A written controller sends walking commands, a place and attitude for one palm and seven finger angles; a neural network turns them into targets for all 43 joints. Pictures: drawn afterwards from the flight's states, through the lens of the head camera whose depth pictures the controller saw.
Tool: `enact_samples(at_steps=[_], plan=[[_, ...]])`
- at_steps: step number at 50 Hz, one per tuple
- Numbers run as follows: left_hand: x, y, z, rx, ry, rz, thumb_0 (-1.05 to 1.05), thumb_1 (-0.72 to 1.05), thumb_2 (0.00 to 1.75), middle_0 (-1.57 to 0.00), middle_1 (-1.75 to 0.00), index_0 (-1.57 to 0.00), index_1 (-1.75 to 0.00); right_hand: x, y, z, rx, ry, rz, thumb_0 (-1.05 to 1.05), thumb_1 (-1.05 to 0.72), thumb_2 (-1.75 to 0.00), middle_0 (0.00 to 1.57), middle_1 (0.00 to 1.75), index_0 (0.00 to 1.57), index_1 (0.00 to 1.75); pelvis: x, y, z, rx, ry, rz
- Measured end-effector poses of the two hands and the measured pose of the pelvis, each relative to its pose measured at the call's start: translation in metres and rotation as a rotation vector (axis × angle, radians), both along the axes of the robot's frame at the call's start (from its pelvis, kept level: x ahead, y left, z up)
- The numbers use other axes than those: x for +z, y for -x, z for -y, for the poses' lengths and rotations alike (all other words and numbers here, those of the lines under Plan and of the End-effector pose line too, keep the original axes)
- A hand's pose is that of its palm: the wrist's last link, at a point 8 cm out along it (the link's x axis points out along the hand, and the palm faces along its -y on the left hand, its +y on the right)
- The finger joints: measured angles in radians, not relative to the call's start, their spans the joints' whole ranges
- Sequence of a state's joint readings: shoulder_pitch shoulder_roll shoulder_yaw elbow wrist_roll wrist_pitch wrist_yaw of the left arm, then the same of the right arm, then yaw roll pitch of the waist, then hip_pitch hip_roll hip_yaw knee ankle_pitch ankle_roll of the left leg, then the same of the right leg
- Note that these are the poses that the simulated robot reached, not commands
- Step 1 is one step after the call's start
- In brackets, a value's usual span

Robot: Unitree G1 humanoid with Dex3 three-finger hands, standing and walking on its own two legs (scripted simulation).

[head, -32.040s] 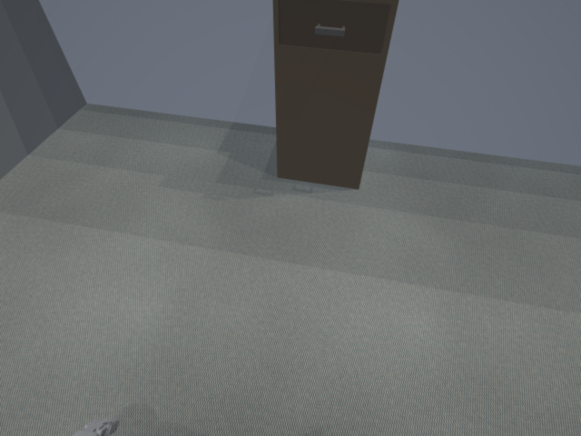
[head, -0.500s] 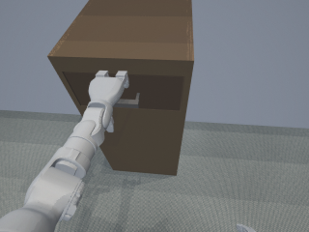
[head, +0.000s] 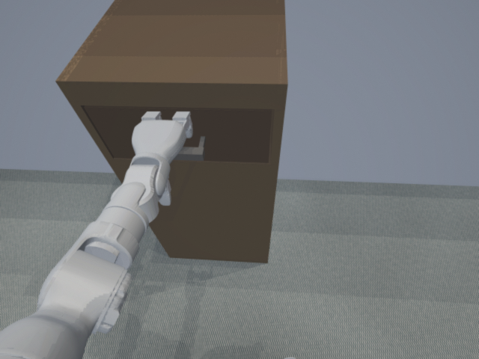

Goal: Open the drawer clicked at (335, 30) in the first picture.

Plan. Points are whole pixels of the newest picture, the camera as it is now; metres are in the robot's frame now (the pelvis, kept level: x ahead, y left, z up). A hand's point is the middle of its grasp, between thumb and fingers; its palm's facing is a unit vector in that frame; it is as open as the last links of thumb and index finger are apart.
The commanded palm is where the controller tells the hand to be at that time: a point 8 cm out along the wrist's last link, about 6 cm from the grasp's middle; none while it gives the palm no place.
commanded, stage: lower the fingers behind the handle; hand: left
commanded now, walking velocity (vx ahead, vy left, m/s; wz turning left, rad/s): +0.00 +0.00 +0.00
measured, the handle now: (181, 146) +0.53 +0.12 +0.01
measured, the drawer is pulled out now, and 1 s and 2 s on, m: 0.00 0.00 0.00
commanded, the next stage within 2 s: lift the hand off the handle in 1.36 s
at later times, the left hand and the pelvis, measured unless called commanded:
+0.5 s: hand (167, 165) +0.47 +0.14 +0.02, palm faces -0.03 -0.02 -1.00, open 13.8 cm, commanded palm +0.45 +0.15 +0.07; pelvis +0.00 +0.01 -0.01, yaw +0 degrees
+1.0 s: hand (168, 167) +0.47 +0.14 +0.01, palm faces +0.02 +0.00 -1.00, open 13.8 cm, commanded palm +0.44 +0.15 +0.04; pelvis -0.01 +0.02 -0.02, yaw +0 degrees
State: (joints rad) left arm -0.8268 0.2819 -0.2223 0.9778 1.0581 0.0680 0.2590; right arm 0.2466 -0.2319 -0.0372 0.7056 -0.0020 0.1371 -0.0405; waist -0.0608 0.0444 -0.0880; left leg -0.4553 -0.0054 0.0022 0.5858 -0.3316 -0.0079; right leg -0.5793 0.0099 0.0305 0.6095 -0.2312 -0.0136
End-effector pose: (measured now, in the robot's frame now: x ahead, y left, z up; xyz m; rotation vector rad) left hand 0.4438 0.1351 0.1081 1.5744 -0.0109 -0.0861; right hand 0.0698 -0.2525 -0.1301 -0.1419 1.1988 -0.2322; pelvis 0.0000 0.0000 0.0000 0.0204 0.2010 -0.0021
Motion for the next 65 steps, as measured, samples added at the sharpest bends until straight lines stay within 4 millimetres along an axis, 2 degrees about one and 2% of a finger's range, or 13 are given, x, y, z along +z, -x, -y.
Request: enact_samples(at_steps=[6, 10, 17, 22, 43, 65], plan=[[-0.011, 0.001, 0.004, -0.078, 0.031, 0.015, 0.0, -0.49, 0.3, -0.32, -1.2, -0.32, -1.2, 0.0, 0.011, 0.009, -0.004, 0.035, -0.017, 0.01, -0.91, -0.9, 0.2, 0.3, 0.2, 0.3, -0.004, 0.001, 0.001, 0.003, 0.002, -0.024], [-0.016, -0.001, 0.002, -0.07, 0.026, 0.058, 0.0, -0.49, 0.3, -0.32, -1.2, -0.32, -1.2, -0.003, 0.017, 0.011, -0.006, 0.039, -0.035, 0.01, -0.91, -0.9, 0.2, 0.3, 0.2, 0.3, -0.007, 0.001, 0.0, 0.001, 0.003, -0.043], [-0.027, -0.008, -0.01, 0.01, 0.005, 0.031, 0.0, -0.49, 0.3, -0.32, -1.2, -0.32, -1.2, -0.006, 0.023, 0.008, -0.025, 0.028, -0.055, 0.01, -0.91, -0.9, 0.2, 0.3, 0.2, 0.3, -0.008, 0.0, -0.002, -0.002, 0.005, -0.06], [-0.032, -0.008, -0.009, -0.016, 0.021, 0.001, 0.0, -0.49, 0.3, -0.32, -1.2, -0.32, -1.2, -0.006, 0.023, 0.003, -0.026, 0.027, -0.053, 0.01, -0.91, -0.9, 0.2, 0.3, 0.2, 0.3, -0.01, -0.002, -0.005, 0.0, 0.008, -0.066], [-0.039, -0.008, -0.008, -0.016, 0.008, 0.066, 0.0, -0.49, 0.3, -0.29, -1.27, -0.32, -1.2, -0.014, 0.02, -0.011, -0.004, 0.014, -0.05, 0.01, -0.91, -0.9, 0.2, 0.3, 0.2, 0.3, -0.02, 0.003, -0.015, 0.001, 0.014, -0.098], [-0.042, -0.005, -0.007, -0.008, -0.004, 0.066, 0.0, -0.49, 0.3, -0.24, -1.28, -0.32, -1.2, -0.023, 0.055, -0.006, -0.027, 0.03, -0.089, 0.01, -0.91, -0.9, 0.2, 0.3, 0.2, 0.3, -0.03, 0.019, -0.014, 0.001, 0.011, -0.114]])
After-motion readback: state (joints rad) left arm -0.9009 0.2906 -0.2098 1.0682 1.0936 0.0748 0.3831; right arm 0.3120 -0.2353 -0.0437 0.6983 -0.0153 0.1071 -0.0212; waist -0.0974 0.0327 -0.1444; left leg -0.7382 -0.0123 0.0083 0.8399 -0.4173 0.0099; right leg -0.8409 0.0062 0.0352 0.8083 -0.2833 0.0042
